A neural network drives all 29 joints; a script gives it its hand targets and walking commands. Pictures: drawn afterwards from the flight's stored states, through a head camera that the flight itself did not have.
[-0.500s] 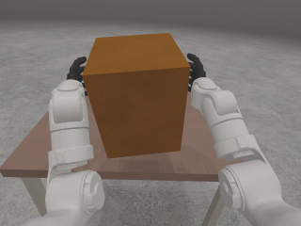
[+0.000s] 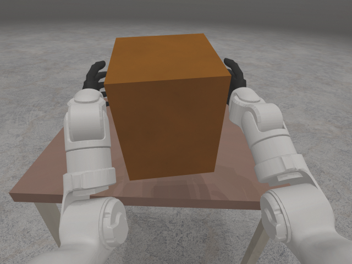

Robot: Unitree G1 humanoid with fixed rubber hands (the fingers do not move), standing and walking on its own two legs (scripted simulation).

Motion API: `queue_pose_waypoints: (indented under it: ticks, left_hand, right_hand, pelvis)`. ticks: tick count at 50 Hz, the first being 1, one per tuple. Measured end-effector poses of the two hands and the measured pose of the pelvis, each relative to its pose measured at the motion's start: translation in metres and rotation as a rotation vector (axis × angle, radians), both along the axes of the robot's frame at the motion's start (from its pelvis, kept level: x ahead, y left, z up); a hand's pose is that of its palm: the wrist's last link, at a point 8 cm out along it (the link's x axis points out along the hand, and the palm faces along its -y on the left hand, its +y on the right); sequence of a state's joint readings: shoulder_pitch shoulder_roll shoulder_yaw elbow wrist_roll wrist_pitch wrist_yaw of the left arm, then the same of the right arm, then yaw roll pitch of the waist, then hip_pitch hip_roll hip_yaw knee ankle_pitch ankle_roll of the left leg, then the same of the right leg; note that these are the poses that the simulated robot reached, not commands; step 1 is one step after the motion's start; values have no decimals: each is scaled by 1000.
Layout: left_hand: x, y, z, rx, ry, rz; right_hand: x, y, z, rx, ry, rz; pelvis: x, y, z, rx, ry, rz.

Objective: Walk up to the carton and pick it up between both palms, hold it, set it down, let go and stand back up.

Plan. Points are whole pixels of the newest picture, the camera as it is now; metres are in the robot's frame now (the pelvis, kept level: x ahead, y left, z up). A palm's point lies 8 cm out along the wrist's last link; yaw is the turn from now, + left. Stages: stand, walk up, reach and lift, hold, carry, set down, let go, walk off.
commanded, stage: hold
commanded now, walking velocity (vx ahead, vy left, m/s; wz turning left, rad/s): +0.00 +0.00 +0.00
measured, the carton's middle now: (166, 107) +0.41 +0.02 +0.25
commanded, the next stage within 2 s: none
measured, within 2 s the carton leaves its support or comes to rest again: neither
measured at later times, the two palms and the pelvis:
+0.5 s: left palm (92, 98) +0.36 +0.17 +0.29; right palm (234, 100) +0.37 -0.12 +0.28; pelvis +0.01 +0.00 +0.00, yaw +1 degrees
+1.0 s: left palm (94, 93) +0.37 +0.17 +0.30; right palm (234, 96) +0.38 -0.13 +0.29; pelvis +0.01 -0.01 +0.00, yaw +1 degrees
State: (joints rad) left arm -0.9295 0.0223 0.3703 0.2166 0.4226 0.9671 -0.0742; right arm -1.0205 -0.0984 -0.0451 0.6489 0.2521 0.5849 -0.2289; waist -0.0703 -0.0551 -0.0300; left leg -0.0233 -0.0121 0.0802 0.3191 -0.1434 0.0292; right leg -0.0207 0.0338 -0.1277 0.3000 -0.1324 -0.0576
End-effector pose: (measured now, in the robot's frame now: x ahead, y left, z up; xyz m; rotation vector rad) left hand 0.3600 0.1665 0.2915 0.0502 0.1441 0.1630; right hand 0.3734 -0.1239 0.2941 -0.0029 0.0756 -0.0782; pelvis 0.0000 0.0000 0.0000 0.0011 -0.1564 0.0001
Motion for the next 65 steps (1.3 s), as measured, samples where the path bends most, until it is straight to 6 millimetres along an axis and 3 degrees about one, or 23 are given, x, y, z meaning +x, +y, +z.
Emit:
queue_pose_waypoints:
  ticks: [6, 13, 20, 28, 43, 53, 65]
  left_hand:
    - [8, -4, 8, 16, -1, 7]
    - [18, -7, 2, -6, 9, -19]
    - [9, -1, -1, -18, -27, -11]
    - [0, 0, -2, -4, -13, -10]
    - [7, -7, 8, -7, -12, -9]
    - [11, 0, 3, -1, -8, -7]
    - [6, -2, -2, 7, -13, -21]
  right_hand:
    - [8, -4, -1, 25, -2, 2]
    - [9, -7, -14, 6, 13, -23]
    - [3, -1, -13, 11, -20, -15]
    - [-5, 0, -17, 42, -5, -16]
    - [0, -6, -8, 3, -7, -20]
    - [7, 0, -8, 2, -4, -11]
    - [-2, -2, -17, 36, -7, -26]
  pelvis:
    - [3, -3, 1, -1, 20, 11]
    - [15, -8, 1, -2, 2, 24]
    - [20, -7, 0, -5, -28, 33]
    - [10, 0, 0, 1, -44, 15]
    - [3, -4, 0, 3, -5, -9]
    - [13, -8, 0, -3, -8, 25]
    - [12, 3, 0, -4, -34, 15]
